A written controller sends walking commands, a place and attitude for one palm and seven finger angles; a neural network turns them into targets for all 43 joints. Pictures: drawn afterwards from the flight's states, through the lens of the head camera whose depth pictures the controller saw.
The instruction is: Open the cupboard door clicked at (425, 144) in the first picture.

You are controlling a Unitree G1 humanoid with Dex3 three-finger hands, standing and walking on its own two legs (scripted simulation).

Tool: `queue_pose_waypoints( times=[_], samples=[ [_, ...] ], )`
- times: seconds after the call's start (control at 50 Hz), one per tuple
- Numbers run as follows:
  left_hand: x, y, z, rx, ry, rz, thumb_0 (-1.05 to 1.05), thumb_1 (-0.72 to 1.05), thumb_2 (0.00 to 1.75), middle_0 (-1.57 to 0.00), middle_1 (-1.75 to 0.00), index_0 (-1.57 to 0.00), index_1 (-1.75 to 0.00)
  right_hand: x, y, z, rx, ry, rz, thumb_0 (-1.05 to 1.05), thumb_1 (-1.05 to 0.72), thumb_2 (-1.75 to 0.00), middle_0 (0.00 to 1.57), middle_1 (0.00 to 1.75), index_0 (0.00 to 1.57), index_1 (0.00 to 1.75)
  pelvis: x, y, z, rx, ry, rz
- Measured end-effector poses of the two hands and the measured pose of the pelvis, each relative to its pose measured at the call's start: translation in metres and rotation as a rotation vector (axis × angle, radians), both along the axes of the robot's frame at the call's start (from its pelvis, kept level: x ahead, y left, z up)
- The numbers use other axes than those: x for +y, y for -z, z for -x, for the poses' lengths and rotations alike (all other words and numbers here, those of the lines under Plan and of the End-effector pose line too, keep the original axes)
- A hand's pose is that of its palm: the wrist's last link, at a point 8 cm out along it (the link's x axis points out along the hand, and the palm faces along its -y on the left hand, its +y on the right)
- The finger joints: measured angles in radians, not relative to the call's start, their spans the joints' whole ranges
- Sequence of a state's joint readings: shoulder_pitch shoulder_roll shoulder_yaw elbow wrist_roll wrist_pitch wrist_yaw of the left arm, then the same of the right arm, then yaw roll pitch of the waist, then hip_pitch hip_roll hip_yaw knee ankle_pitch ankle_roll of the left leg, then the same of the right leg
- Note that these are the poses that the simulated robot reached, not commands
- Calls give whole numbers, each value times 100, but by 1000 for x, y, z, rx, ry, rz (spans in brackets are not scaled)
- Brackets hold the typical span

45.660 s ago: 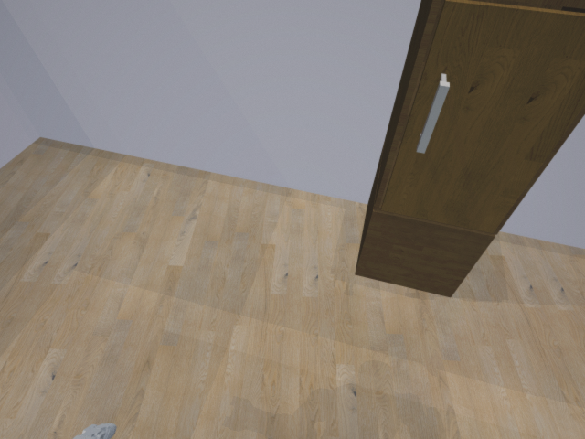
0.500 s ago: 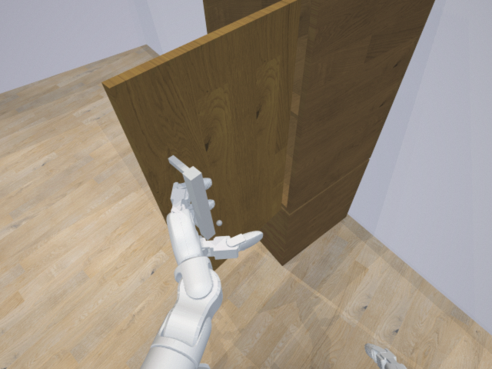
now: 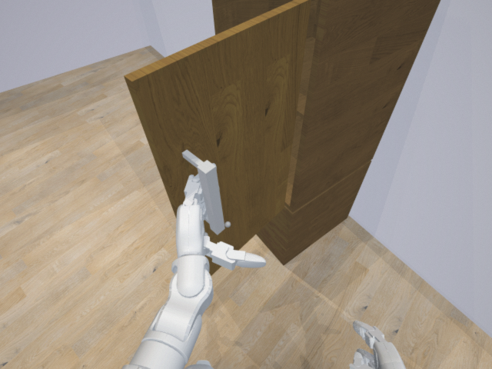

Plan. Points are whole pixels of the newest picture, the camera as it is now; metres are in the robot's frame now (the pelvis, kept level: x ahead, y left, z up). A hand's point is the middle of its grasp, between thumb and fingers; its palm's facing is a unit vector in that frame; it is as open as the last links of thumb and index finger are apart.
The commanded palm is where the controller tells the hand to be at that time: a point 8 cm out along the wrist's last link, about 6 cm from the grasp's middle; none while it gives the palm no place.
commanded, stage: slide the hand sideways off the handle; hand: left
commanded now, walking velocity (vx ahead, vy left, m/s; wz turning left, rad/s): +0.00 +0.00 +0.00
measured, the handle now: (204, 195) +0.39 +0.09 +0.07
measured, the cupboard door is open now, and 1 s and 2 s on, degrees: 99 100 100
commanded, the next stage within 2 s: draw the hand back to the body in 1.10 s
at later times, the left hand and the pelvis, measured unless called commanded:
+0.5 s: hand (209, 253) +0.28 +0.07 +0.07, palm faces -0.10 -1.00 +0.01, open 16.3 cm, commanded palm +0.25 +0.13 +0.07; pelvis +0.00 +0.02 +0.00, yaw -2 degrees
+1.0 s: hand (184, 281) +0.24 +0.10 +0.07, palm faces -0.06 -1.00 -0.02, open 16.3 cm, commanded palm +0.21 +0.16 +0.07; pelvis +0.01 +0.01 +0.00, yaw -1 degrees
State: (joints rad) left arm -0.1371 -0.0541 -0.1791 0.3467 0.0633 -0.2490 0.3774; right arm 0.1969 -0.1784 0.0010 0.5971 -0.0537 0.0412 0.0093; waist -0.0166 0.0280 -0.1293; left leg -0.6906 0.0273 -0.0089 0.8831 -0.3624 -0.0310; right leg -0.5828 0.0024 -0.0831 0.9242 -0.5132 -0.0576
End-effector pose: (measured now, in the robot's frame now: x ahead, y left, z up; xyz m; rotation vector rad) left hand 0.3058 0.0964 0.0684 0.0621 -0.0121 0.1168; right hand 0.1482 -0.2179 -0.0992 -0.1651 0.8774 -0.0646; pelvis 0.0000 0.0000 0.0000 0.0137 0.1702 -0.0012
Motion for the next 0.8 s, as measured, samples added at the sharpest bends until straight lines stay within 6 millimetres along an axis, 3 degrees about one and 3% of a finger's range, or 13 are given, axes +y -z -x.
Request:
queue_pose_waypoints(
  times=[0.1,0.2,0.38,0.64,0.8],
  samples=[
    [14,1,5,1,263,14,-1,-50,31,-22,-37,-14,-39,1,-2,7,-18,27,-2,1,-90,-90,20,30,20,30,7,-1,2,-19,2,10],
    [15,3,9,16,244,94,-1,-50,30,-18,-33,-14,-33,2,-5,15,-18,37,-1,1,-90,-90,20,30,20,30,14,-3,1,-22,11,14],
    [15,3,24,-11,240,68,-1,-50,30,-13,-30,-14,-30,9,-8,18,-29,48,-10,2,-90,-90,20,30,20,30,21,-1,-2,-16,32,11],
    [40,0,64,-2,200,67,-1,-50,30,-15,-30,-15,-30,18,-20,-13,-133,7,-16,2,-90,-90,20,30,20,30,20,0,-6,-21,20,17],
    [43,2,72,13,201,56,-1,-50,30,-15,-30,-15,-30,17,-22,-27,-180,-12,-12,2,-90,-90,20,30,20,30,16,4,-5,-17,13,15]
  ],
)
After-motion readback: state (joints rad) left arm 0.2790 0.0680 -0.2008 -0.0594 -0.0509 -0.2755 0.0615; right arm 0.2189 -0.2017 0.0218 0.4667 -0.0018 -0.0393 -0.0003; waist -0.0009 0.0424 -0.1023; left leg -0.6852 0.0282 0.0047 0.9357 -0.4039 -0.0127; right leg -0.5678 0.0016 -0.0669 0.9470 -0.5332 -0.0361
